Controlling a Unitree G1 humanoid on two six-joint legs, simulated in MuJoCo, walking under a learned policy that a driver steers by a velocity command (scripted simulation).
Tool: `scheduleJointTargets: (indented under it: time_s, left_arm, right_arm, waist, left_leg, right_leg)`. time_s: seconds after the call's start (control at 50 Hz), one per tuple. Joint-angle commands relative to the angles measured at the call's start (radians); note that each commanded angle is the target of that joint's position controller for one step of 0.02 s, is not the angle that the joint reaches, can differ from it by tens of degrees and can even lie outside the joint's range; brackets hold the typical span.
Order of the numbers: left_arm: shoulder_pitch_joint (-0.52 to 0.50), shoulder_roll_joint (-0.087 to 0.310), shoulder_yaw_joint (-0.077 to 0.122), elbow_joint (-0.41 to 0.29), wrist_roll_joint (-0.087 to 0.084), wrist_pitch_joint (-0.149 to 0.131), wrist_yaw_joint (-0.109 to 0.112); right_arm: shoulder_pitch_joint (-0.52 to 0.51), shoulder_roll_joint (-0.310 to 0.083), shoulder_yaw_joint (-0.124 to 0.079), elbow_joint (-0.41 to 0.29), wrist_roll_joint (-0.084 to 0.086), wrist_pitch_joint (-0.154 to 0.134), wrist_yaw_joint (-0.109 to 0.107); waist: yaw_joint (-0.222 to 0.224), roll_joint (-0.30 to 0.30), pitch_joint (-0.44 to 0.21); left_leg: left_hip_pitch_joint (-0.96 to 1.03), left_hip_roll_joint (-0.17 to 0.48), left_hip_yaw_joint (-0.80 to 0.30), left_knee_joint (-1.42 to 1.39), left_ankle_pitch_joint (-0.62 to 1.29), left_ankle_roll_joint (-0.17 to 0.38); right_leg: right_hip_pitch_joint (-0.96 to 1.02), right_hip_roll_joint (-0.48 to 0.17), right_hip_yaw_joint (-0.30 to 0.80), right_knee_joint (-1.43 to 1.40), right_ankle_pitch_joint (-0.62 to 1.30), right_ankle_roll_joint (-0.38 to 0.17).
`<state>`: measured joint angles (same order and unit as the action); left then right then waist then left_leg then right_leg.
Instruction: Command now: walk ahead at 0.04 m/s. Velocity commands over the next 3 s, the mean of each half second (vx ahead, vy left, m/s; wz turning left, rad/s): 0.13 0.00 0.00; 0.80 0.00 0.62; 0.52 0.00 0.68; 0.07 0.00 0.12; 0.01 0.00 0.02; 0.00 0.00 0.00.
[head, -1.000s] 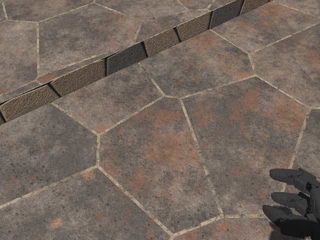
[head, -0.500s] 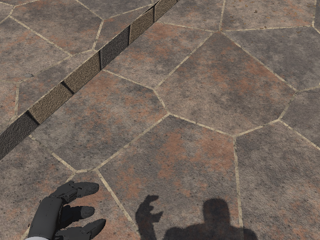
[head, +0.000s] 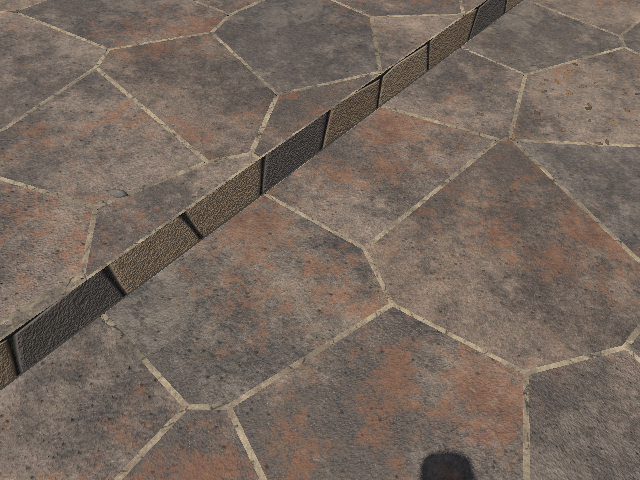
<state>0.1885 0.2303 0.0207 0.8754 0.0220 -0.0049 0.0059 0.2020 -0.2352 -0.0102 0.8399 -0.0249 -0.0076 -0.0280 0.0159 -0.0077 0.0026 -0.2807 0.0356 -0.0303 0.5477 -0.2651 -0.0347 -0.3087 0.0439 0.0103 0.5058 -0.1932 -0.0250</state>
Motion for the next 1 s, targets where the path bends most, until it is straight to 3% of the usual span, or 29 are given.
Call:
scheduleJointTargets:
  time_s: [0.02, 0.14, 0.32, 0.34, 0.36, 0.38, 0.4, 0.42, 0.46, 0.48, 0.5, 0.52, 0.54, 0.56, 0.58, 0.6, 0.62, 0.64, 0.68, 0.7, 0.74, 0.78, 0.86, 0.88, 0.92, 0.94, 0.96, 0.98, 1.0]
  left_arm:
    - [-0.014, 0.098, 0.024, -0.029, -0.005, -0.012, 0.006]
    - [-0.025, 0.099, 0.027, 0.024, -0.016, -0.004, 0.012]
    - [-0.051, 0.11, 0.032, 0.096, -0.021, 0.016, 0.026]
    - [-0.012, 0.096, 0.03, 0.124, -0.024, 0.018, 0.025]
    - [0.002, 0.12, 0.04, 0.135, -0.038, 0.02, 0.022]
    - [-0.014, 0.138, 0.046, 0.126, -0.043, 0.013, 0.018]
    - [-0.054, 0.14, 0.046, 0.104, -0.051, -0.007, 0.014]
    - [-0.119, 0.117, 0.04, 0.073, -0.059, -0.038, 0.009]
    - [-0.177, 0.073, 0.033, 0.048, -0.054, -0.085, -0.01]
    - [-0.17, 0.085, 0.036, 0.048, -0.052, -0.096, -0.017]
    - [-0.139, 0.079, 0.036, 0.05, -0.052, -0.106, -0.02]
    - [-0.055, 0.069, 0.036, 0.075, -0.057, -0.114, -0.021]
    - [0.068, 0.095, 0.051, 0.126, -0.056, -0.121, -0.017]
    - [0.229, 0.155, 0.076, 0.18, -0.05, -0.123, -0.01]
    - [0.409, 0.263, 0.109, 0.214, -0.042, -0.121, -0.001]
    - [0.394, 0.248, 0.101, 0.199, -0.028, -0.129, -0.006]
    - [0.292, 0.154, 0.07, 0.163, -0.019, -0.136, -0.006]
    - [0.226, 0.112, 0.055, 0.135, -0.019, -0.138, -0.01]
    - [0.172, 0.082, 0.037, 0.125, -0.015, -0.131, -0.019]
    - [0.166, 0.063, 0.029, 0.125, -0.008, -0.125, -0.021]
    - [0.168, 0.08, 0.025, 0.12, 0.003, -0.122, -0.015]
    - [0.147, 0.099, 0.023, 0.107, 0.012, -0.122, -0.006]
    - [0.197, 0.136, 0.021, 0.093, 0.0, -0.119, 0.02]
    - [0.2, 0.158, 0.024, 0.085, -0.003, -0.116, 0.025]
    - [0.23, 0.222, 0.038, 0.064, 0.002, -0.105, 0.041]
    - [0.234, 0.252, 0.048, 0.052, 0.002, -0.09, 0.051]
    - [0.207, 0.28, 0.058, 0.033, 0.002, -0.074, 0.058]
    - [0.145, 0.297, 0.067, 0.004, 0.001, -0.065, 0.053]
    - [0.086, 0.285, 0.068, -0.025, -0.009, -0.072, 0.039]
  right_arm:
    - [0.002, -0.125, -0.026, -0.032, 0.01, -0.026, -0.004]
    - [0.014, -0.118, -0.023, 0.006, 0.017, -0.022, -0.003]
    - [0.02, -0.108, -0.022, 0.066, 0.018, -0.015, -0.003]
    - [0.063, -0.097, -0.022, 0.093, 0.021, -0.011, -0.002]
    - [0.072, -0.121, -0.031, 0.099, 0.032, -0.007, -0.002]
    - [0.072, -0.139, -0.038, 0.094, 0.039, -0.009, -0.003]
    - [0.097, -0.157, -0.043, 0.092, 0.048, -0.022, -0.004]
    - [0.12, -0.176, -0.049, 0.094, 0.056, -0.043, -0.005]
    - [0.154, -0.218, -0.074, 0.115, 0.056, -0.07, -0.002]
    - [0.146, -0.202, -0.073, 0.105, 0.052, -0.077, 0.002]
    - [0.112, -0.18, -0.066, 0.086, 0.057, -0.079, 0.01]
    - [0.038, -0.175, -0.062, 0.057, 0.068, -0.074, 0.017]
    - [-0.03, -0.17, -0.061, 0.026, 0.072, -0.066, 0.018]
    - [-0.105, -0.137, -0.053, -0.015, 0.066, -0.068, 0.018]
    - [-0.147, -0.05, -0.03, -0.072, 0.062, -0.084, 0.023]
    - [-0.111, -0.061, -0.032, -0.089, 0.083, -0.102, 0.019]
    - [-0.077, -0.093, -0.04, -0.081, 0.103, -0.107, 0.023]
    - [-0.042, -0.085, -0.039, -0.073, 0.1, -0.105, 0.029]
    - [-0.024, -0.073, -0.044, -0.073, 0.079, -0.093, 0.039]
    - [-0.016, -0.064, -0.045, -0.076, 0.079, -0.08, 0.05]
    - [-0.025, -0.048, -0.045, -0.094, 0.08, -0.058, 0.068]
    - [-0.091, -0.043, -0.041, -0.142, 0.078, -0.048, 0.072]
    - [-0.236, -0.019, -0.024, -0.224, 0.069, -0.054, 0.093]
    - [-0.252, -0.017, -0.023, -0.239, 0.069, -0.059, 0.104]
    - [-0.257, -0.058, -0.042, -0.265, 0.072, -0.064, 0.122]
    - [-0.208, -0.087, -0.056, -0.265, 0.079, -0.059, 0.126]
    - [-0.089, -0.128, -0.078, -0.244, 0.085, -0.048, 0.124]
    - [0.112, -0.202, -0.113, -0.194, 0.083, -0.032, 0.115]
    - [0.356, -0.281, -0.157, -0.121, 0.079, -0.016, 0.093]
  waist:
    - [-0.009, 0.059, -0.028]
    - [-0.016, 0.013, -0.054]
    - [-0.014, 0.011, -0.035]
    - [-0.015, 0.016, -0.076]
    - [-0.013, 0.027, -0.033]
    - [-0.017, 0.034, 0.046]
    - [-0.036, 0.051, 0.116]
    - [-0.057, 0.091, 0.159]
    - [-0.063, 0.194, 0.154]
    - [-0.055, 0.179, 0.138]
    - [-0.026, 0.161, 0.131]
    - [0.034, 0.158, 0.131]
    - [0.099, 0.141, 0.103]
    - [0.171, 0.083, 0.047]
    - [0.231, -0.178, -0.04]
    - [0.199, -0.231, -0.062]
    - [0.142, -0.138, 0.009]
    - [0.104, -0.111, 0.031]
    - [0.06, -0.077, 0.064]
    - [0.047, -0.083, 0.074]
    - [0.038, -0.072, 0.096]
    - [0.031, -0.055, 0.155]
    - [0.053, -0.005, 0.214]
    - [0.04, -0.006, 0.207]
    - [-0.002, -0.065, 0.136]
    - [-0.05, -0.11, 0.087]
    - [-0.132, -0.156, 0.017]
    - [-0.24, -0.185, -0.08]
    - [-0.35, -0.145, -0.167]
  left_leg:
    - [0.003, 0.042, -0.043, -0.121, 0.061, 0.039]
    - [0.039, 0.026, -0.023, -0.096, 0.2, 0.047]
    - [0.053, 0.009, -0.005, -0.11, 0.226, 0.047]
    - [0.073, -0.009, 0.013, -0.124, 0.02, 0.054]
    - [0.036, -0.014, 0.0, -0.13, -0.265, 0.082]
    - [-0.01, 0.016, -0.056, -0.161, -0.484, 0.113]
    - [-0.01, 0.069, -0.142, -0.211, -0.592, 0.152]
    - [0.039, 0.143, -0.246, -0.281, -0.581, 0.191]
    - [0.138, 0.302, -0.448, -0.412, -0.517, 0.263]
    - [0.125, 0.318, -0.457, -0.419, -0.481, 0.268]
    - [0.068, 0.293, -0.434, -0.406, -0.444, 0.258]
    - [-0.033, 0.235, -0.354, -0.377, -0.399, 0.228]
    - [-0.165, 0.148, -0.259, -0.311, -0.32, 0.185]
    - [-0.346, 0.068, -0.168, -0.142, -0.202, 0.131]
    - [-0.561, -0.047, -0.001, 0.248, -0.08, 0.06]
    - [-0.671, -0.04, -0.075, 0.507, -0.175, 0.073]
    - [-0.762, 0.015, -0.134, 0.65, -0.118, 0.101]
    - [-0.783, 0.042, -0.133, 0.707, -0.044, 0.119]
    - [-0.755, 0.093, -0.124, 0.701, 0.065, 0.13]
    - [-0.715, 0.108, -0.108, 0.699, 0.097, 0.127]
    - [-0.686, 0.113, -0.073, 0.711, 0.163, 0.106]
    - [-0.661, 0.101, -0.035, 0.631, 0.233, 0.087]
    - [-0.575, 0.075, 0.1, 0.375, 0.337, 0.117]
    - [-0.514, 0.052, 0.138, 0.306, 0.335, 0.141]
    - [-0.369, -0.036, 0.231, 0.261, 0.292, 0.178]
    - [-0.295, -0.078, 0.257, 0.265, 0.249, 0.189]
    - [-0.163, -0.107, 0.26, 0.283, 0.183, 0.208]
    - [0.074, -0.118, 0.227, 0.289, 0.117, 0.243]
    - [0.427, -0.108, 0.129, 0.146, 0.139, 0.282]
  right_leg:
    - [0.051, -0.057, 0.059, -0.067, 0.023, -0.024]
    - [0.112, -0.063, 0.058, -0.036, 0.177, -0.022]
    - [0.146, -0.069, 0.06, -0.039, 0.213, -0.021]
    - [0.158, -0.044, 0.032, -0.04, 0.001, -0.025]
    - [0.108, -0.023, 0.019, -0.027, -0.311, -0.04]
    - [0.013, -0.034, 0.044, -0.032, -0.505, -0.056]
    - [-0.09, -0.055, 0.07, -0.024, -0.56, -0.068]
    - [-0.175, -0.064, 0.059, 0.012, -0.448, -0.064]
    - [-0.24, -0.064, -0.019, 0.142, -0.161, -0.051]
    - [-0.221, -0.083, -0.008, 0.181, -0.164, -0.061]
    - [-0.148, -0.082, -0.009, 0.151, -0.193, -0.071]
    - [0.006, -0.07, -0.035, 0.014, -0.185, -0.077]
    - [0.241, -0.047, -0.049, -0.077, -0.11, -0.066]
    - [0.494, -0.1, 0.022, -0.089, -0.077, -0.063]
    - [0.721, -0.319, 0.368, -0.256, -0.34, -0.132]
    - [0.702, -0.447, 0.626, -0.31, -0.51, -0.203]
    - [0.656, -0.446, 0.565, -0.306, -0.509, -0.182]
    - [0.613, -0.42, 0.456, -0.306, -0.417, -0.145]
    - [0.519, -0.367, 0.241, -0.326, -0.196, -0.084]
    - [0.463, -0.335, 0.146, -0.33, -0.111, -0.057]
    - [0.373, -0.304, 0.015, -0.356, 0.007, -0.051]
    - [0.266, -0.277, -0.085, -0.406, 0.081, -0.054]
    - [0.245, -0.259, -0.228, -0.445, 0.252, -0.02]
    - [0.263, -0.26, -0.263, -0.421, 0.429, -0.003]
    - [0.346, -0.282, -0.299, -0.294, 1.001, 0.012]
    - [0.392, -0.3, -0.306, -0.191, 1.234, 0.011]
    - [0.401, -0.323, -0.3, -0.031, 1.399, 0.0]
    - [0.336, -0.337, -0.275, 0.193, 1.459, -0.022]
    - [0.15, -0.28, -0.257, 0.51, 1.237, -0.023]
